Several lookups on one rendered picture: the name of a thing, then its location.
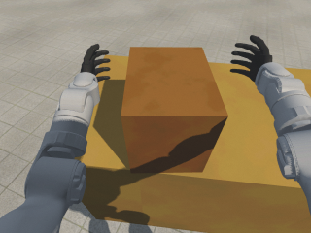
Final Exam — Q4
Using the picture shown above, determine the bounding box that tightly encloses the left robot hand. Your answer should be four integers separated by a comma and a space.
80, 44, 111, 82

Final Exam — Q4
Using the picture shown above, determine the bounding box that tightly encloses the pedestal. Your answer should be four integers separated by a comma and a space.
74, 55, 311, 233

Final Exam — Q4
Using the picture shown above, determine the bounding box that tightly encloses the right robot hand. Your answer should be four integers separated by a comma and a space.
230, 35, 273, 82

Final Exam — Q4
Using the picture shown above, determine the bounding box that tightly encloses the left robot upper arm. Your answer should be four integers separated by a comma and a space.
0, 156, 86, 233

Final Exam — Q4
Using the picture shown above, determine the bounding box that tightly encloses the robot left forearm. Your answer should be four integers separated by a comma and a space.
24, 72, 100, 199

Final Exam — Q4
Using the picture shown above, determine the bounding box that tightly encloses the robot right forearm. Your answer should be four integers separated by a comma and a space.
255, 62, 311, 137

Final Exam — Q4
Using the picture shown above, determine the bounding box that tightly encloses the right robot upper arm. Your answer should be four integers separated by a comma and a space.
276, 129, 311, 216

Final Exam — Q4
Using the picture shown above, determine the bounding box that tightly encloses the carton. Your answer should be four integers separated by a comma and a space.
121, 47, 228, 174

